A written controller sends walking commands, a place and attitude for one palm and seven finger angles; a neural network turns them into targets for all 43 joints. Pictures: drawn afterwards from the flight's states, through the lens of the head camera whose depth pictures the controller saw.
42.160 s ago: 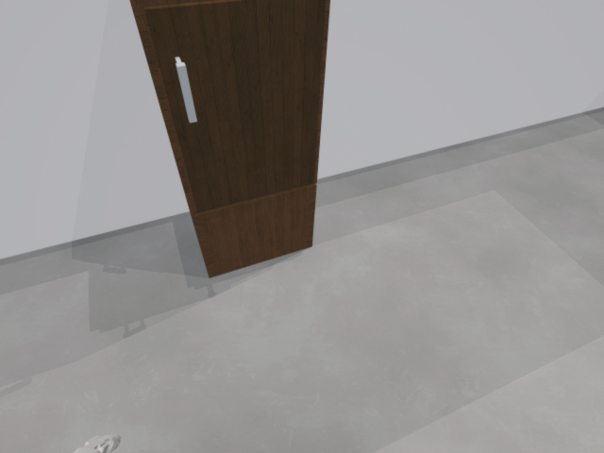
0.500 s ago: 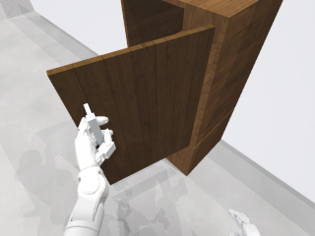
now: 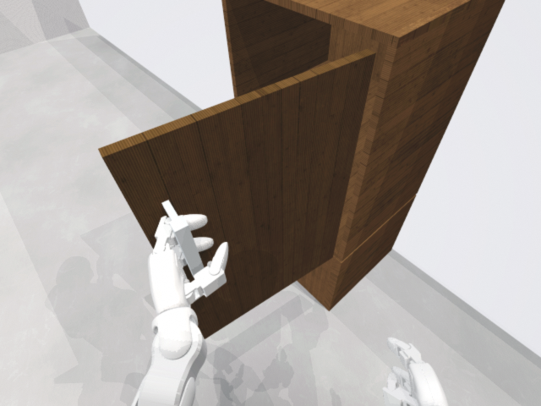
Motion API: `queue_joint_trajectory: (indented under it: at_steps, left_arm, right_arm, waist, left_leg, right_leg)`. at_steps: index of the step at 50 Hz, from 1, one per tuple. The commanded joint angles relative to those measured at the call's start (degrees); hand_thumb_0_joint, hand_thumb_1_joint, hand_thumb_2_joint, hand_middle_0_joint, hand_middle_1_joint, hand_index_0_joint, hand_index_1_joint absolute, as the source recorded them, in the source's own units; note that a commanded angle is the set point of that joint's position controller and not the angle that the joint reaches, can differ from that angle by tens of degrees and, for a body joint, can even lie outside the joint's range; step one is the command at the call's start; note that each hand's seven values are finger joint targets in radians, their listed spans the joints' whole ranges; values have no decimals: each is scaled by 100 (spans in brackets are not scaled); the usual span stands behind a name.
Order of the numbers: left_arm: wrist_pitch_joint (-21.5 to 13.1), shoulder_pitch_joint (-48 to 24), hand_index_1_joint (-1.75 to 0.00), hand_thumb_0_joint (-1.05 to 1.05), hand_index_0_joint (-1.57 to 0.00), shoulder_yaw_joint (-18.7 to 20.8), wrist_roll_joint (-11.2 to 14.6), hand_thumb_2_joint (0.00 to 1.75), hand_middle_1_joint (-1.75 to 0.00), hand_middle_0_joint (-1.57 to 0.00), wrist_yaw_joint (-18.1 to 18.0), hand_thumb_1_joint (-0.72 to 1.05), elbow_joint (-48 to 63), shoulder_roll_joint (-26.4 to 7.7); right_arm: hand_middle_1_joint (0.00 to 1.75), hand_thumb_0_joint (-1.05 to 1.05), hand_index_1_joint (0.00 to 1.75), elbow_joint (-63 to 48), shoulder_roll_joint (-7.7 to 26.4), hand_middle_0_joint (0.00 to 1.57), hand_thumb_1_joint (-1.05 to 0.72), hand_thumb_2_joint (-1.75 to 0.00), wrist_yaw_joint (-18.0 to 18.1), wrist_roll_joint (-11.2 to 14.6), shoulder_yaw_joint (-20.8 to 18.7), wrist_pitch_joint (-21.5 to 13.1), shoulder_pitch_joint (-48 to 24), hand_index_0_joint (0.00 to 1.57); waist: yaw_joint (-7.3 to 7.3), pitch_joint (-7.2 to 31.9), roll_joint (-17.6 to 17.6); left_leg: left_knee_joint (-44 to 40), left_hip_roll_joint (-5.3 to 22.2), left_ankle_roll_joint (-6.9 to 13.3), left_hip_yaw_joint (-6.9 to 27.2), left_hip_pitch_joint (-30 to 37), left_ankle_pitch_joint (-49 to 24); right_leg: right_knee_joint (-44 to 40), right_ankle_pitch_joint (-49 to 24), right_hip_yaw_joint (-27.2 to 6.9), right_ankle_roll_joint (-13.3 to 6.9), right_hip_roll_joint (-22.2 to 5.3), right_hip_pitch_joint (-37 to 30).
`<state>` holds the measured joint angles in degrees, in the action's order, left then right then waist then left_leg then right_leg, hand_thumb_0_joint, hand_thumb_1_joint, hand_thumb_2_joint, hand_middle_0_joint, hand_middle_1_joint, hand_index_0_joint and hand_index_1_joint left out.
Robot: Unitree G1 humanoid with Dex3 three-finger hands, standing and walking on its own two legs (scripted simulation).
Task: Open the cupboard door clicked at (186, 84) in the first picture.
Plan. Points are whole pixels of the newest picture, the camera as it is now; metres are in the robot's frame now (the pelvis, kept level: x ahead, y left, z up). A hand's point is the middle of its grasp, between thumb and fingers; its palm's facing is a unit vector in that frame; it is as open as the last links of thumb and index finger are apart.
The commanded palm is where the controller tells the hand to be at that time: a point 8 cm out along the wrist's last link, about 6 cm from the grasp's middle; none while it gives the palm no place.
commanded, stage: open thumb and fingers to let go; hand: left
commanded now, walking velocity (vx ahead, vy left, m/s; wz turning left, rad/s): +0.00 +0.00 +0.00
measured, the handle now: (184, 243) +0.33 +0.15 +0.08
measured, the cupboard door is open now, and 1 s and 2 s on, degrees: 82 84 81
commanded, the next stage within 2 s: slide the hand sideways off the handle in 0.54 s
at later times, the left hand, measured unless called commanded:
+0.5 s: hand (209, 270) +0.29 +0.11 +0.07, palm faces +0.30 -0.95 +0.00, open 15.1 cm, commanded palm +0.25 +0.15 +0.07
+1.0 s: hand (201, 294) +0.25 +0.11 +0.07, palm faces -0.18 -0.98 +0.00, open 16.2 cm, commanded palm +0.23 +0.17 +0.07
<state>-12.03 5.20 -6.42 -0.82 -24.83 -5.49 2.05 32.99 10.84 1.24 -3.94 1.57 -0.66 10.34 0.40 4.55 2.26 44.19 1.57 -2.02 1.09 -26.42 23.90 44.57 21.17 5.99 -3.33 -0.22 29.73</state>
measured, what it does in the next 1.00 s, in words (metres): stands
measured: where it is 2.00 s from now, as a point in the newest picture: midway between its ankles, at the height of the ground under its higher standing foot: outside the picture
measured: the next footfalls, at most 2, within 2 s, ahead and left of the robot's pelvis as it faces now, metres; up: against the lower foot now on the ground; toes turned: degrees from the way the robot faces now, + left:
none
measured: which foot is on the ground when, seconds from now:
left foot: down 0.00-1.00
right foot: down 0.00-1.00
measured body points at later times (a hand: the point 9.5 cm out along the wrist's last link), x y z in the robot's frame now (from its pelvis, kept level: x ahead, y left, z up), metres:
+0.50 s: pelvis +0.00 +0.02 +0.00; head +0.02 +0.01 +0.45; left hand +0.26 +0.16 +0.08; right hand +0.16 -0.20 -0.10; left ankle -0.02 +0.14 -0.71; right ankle +0.02 -0.08 -0.71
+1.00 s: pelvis -0.02 +0.04 +0.00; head +0.00 +0.03 +0.44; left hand +0.26 +0.16 +0.07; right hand +0.15 -0.18 -0.09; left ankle -0.02 +0.14 -0.71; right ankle +0.02 -0.08 -0.71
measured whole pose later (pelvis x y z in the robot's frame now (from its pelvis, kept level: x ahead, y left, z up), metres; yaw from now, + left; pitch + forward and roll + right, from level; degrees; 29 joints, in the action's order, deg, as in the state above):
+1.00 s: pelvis -0.02 +0.04 +0.00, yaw -1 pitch +5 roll +0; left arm -10.5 6.0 -8.2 6.7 4.1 -2.0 -5.9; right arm 30.1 13.0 1.9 0.4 3.2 -5.9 13.9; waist 0.5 3.2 1.9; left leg 47.4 -0.5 0.9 -0.6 -28.1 24.1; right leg 46.2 20.1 4.1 -0.5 -2.3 31.0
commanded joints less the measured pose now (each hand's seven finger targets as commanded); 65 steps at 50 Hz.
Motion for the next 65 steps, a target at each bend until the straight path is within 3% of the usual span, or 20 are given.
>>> queue_joint_trajectory:
  at_steps: [1,6,8,17,21,26,27,32,33,34,35,38,40,43,46,47,53,57,62,65]
  left_arm:
    - [-355,-920,-124,0,-32,-56,-29,45,-124,-32,104,-15,1345,40]
    - [-258,-913,-120,0,-30,100,-16,30,-120,-30,119,-50,1204,-72]
    - [-254,-1020,-120,0,-30,100,-47,30,-120,-30,105,-50,1296,-87]
    - [-340,-793,-75,0,-22,-205,-225,30,-75,-22,-87,-50,1625,150]
    - [-264,-1145,-55,0,-19,-397,-338,30,-55,-19,-164,-50,1603,264]
    - [-190,-1209,-30,0,-15,-409,-372,30,-30,-15,-281,-50,1550,301]
    - [-153,-1129,-30,0,-15,-294,-350,30,-30,-15,-302,-50,1500,236]
    - [-103,-1396,-30,0,-15,-443,-294,30,-30,-15,-308,-50,1457,401]
    - [-279,-1269,-30,0,-15,-1359,-866,30,-30,-15,827,-50,1274,-173]
    - [-487,-1571,-30,0,-15,-914,-672,30,-30,-15,1425,-50,1592,-563]
    - [-615,-1584,-30,0,-15,-887,-583,30,-30,-15,1801,-50,1760,-718]
    - [-667,-1634,-30,0,-15,-1216,-116,30,-30,-15,2796,-50,1701,-511]
    - [-522,-1778,-30,0,-15,-1061,473,30,-30,-15,3290,-50,1655,-470]
    - [-272,-1596,-30,0,-15,-453,958,30,-30,-15,3250,-50,1438,-608]
    - [-168,-1046,-30,0,-15,-46,966,30,-30,-15,2933,-50,1500,-730]
    - [-157,-862,-30,0,-15,202,906,30,-30,-15,2810,-50,1451,-970]
    - [-196,-339,-30,0,-15,204,549,30,-30,-15,2559,-50,1828,-1030]
    - [-170,-89,-30,0,-15,702,622,30,-30,-15,2613,-50,1823,-1442]
    - [-190,377,-30,0,-15,834,837,30,-30,-15,2792,-50,2181,-1407]
    - [-232,692,-30,0,-15,1005,953,30,-30,-15,2905,-50,2292,-1531]
  right_arm:
    - [30,0,30,-872,506,20,-90,-90,53,50,-218,-209,-318,20]
    - [30,0,30,-922,525,20,-90,-90,79,57,-212,-171,-372,20]
    - [30,0,30,-936,519,20,-90,-90,84,63,-212,-152,-413,20]
    - [30,0,30,-1002,522,20,-90,-90,-11,50,-253,-206,-303,20]
    - [30,0,30,-996,541,20,-90,-90,-5,30,-236,-206,-322,20]
    - [30,0,30,-1001,510,20,-90,-90,11,21,-207,-195,-372,20]
    - [30,0,30,-1004,518,20,-90,-90,23,21,-222,-177,-353,20]
    - [30,0,30,-970,503,20,-90,-90,24,43,-186,-182,-427,20]
    - [30,0,30,-762,726,20,-90,-90,-3,59,-165,-202,-65,20]
    - [30,0,30,-919,701,20,-90,-90,35,110,-210,-238,-15,20]
    - [30,0,30,-975,708,20,-90,-90,74,130,-211,-263,-59,20]
    - [30,0,30,-1078,697,20,-90,-90,108,294,-137,-472,-70,20]
    - [30,0,30,-1161,718,20,-90,-90,170,421,-82,-612,-169,20]
    - [30,0,30,-1190,760,20,-90,-90,223,498,-57,-802,-280,20]
    - [30,0,30,-1243,754,20,-90,-90,155,489,-72,-872,-262,20]
    - [30,0,30,-1231,770,20,-90,-90,125,476,-81,-862,-248,20]
    - [30,0,30,-1365,725,20,-90,-90,-13,418,-108,-787,-174,20]
    - [30,0,30,-1384,763,20,-90,-90,36,411,-122,-710,-166,20]
    - [30,0,30,-1450,731,20,-90,-90,65,442,-127,-731,-148,20]
    - [30,0,30,-1453,757,20,-90,-90,95,445,-140,-753,-80,20]
  waist:
    - [-53,1165,-658]
    - [13,990,-915]
    - [42,1013,-703]
    - [35,1136,-361]
    - [-71,975,-527]
    - [-13,1049,-447]
    - [29,1110,-539]
    - [-47,962,-528]
    - [-446,825,-666]
    - [-307,1136,-574]
    - [-201,1380,-346]
    - [-345,1051,-123]
    - [-340,896,-174]
    - [-210,683,-526]
    - [17,806,-574]
    - [98,813,-504]
    - [100,744,-277]
    - [151,692,-444]
    - [163,864,-190]
    - [120,844,-412]
  left_leg:
    - [-416,-236,274,-153,-39,-1270]
    - [-465,-250,289,-150,-132,-1046]
    - [-485,-259,286,-162,-104,-1067]
    - [-490,-194,247,-111,25,-1393]
    - [-477,-182,256,-82,-48,-1116]
    - [-477,-191,242,-56,-40,-1107]
    - [-482,-189,240,-55,-55,-1128]
    - [-496,-173,228,-7,-47,-962]
    - [-392,-167,317,-35,130,-1096]
    - [-358,-175,339,-15,74,-1221]
    - [-346,-202,350,-26,128,-1269]
    - [-379,-191,329,63,160,-1026]
    - [-455,-205,323,136,91,-628]
    - [-578,-230,279,178,-118,-176]
    - [-658,-239,242,150,-127,-326]
    - [-672,-245,228,136,-160,-403]
    - [-609,-201,229,2,-174,-617]
    - [-567,-212,255,-56,-371,-524]
    - [-492,-232,235,-120,-298,-850]
    - [-406,-233,250,-133,-367,-943]
  right_leg:
    - [-837,-1759,-613,274,-215,-1273]
    - [-1004,-1282,-690,287,-236,-1228]
    - [-985,-1234,-693,254,-238,-1227]
    - [-629,-1528,-388,146,-128,-1076]
    - [-644,-1138,-357,173,-123,-824]
    - [-577,-1042,-311,138,-96,-788]
    - [-587,-1059,-307,137,-92,-865]
    - [-620,-796,-273,142,-78,-691]
    - [-493,-1242,-421,141,-99,-451]
    - [-388,-1473,-397,121,-119,-599]
    - [-320,-1575,-457,100,-129,-765]
    - [-366,-1253,-397,111,-107,-510]
    - [-482,-793,-342,117,-64,-470]
    - [-640,-151,-283,168,-55,-440]
    - [-571,-205,-228,166,-53,-550]
    - [-534,-251,-236,148,-51,-604]
    - [-432,-514,-273,141,-49,-538]
    - [-510,-451,-380,142,-27,-702]
    - [-451,-918,-386,142,-15,-900]
    - [-448,-1114,-413,184,-5,-919]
